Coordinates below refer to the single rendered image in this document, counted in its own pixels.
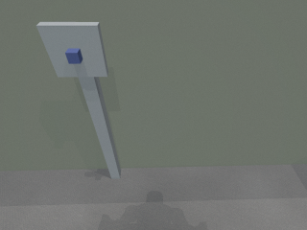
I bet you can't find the panel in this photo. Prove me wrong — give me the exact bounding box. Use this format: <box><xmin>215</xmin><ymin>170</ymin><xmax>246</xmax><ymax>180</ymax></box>
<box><xmin>36</xmin><ymin>22</ymin><xmax>121</xmax><ymax>179</ymax></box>

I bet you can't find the button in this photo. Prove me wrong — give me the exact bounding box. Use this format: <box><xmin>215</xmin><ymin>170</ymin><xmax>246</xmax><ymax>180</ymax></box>
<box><xmin>65</xmin><ymin>48</ymin><xmax>83</xmax><ymax>64</ymax></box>

